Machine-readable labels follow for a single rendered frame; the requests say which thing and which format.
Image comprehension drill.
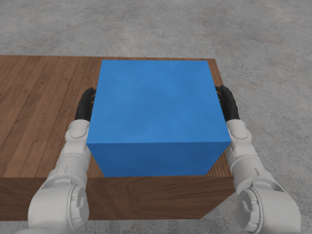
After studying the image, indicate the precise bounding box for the robot right hand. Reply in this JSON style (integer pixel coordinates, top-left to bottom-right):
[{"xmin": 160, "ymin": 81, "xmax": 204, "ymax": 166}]
[{"xmin": 214, "ymin": 85, "xmax": 240, "ymax": 122}]

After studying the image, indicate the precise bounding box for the robot left hand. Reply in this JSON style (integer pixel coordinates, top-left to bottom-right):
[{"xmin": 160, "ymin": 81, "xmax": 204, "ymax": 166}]
[{"xmin": 74, "ymin": 87, "xmax": 97, "ymax": 122}]

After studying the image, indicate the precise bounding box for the robot left forearm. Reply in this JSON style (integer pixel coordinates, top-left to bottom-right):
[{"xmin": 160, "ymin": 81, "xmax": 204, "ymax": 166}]
[{"xmin": 27, "ymin": 119, "xmax": 92, "ymax": 228}]

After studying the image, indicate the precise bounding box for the robot right forearm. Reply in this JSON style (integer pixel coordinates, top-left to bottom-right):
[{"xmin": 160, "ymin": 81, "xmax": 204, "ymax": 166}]
[{"xmin": 225, "ymin": 119, "xmax": 301, "ymax": 229}]

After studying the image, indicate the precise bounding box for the pedestal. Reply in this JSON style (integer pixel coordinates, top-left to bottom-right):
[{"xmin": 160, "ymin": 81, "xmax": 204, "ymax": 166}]
[{"xmin": 0, "ymin": 55, "xmax": 236, "ymax": 221}]

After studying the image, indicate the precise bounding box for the carton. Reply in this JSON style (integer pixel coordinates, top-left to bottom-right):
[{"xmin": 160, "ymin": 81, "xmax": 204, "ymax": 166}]
[{"xmin": 86, "ymin": 59, "xmax": 231, "ymax": 177}]

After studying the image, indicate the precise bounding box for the robot right upper arm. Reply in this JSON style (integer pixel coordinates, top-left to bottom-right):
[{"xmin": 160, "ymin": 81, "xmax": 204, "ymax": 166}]
[{"xmin": 235, "ymin": 187, "xmax": 312, "ymax": 234}]

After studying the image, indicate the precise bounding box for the robot left upper arm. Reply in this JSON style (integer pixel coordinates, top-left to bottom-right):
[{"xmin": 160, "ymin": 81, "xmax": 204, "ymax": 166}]
[{"xmin": 14, "ymin": 184, "xmax": 90, "ymax": 234}]

